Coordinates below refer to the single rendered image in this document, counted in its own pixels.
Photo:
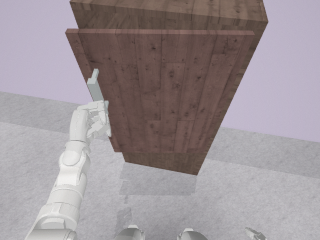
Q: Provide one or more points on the robot shin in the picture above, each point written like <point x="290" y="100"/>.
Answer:
<point x="133" y="226"/>
<point x="188" y="229"/>

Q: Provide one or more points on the left robot hand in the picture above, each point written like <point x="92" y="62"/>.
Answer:
<point x="84" y="128"/>

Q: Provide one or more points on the right robot hand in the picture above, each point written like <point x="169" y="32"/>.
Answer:
<point x="254" y="235"/>

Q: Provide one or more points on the handle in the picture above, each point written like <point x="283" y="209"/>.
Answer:
<point x="95" y="90"/>

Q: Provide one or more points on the left robot forearm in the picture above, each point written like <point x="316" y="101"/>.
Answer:
<point x="62" y="208"/>

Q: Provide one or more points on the left robot shin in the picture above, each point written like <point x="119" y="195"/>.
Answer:
<point x="133" y="226"/>

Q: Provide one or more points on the cupboard door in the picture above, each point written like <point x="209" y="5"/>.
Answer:
<point x="166" y="88"/>

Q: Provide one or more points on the right robot shin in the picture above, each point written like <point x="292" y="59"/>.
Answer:
<point x="188" y="229"/>

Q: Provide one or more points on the robot left upper arm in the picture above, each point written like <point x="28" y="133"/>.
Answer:
<point x="53" y="234"/>

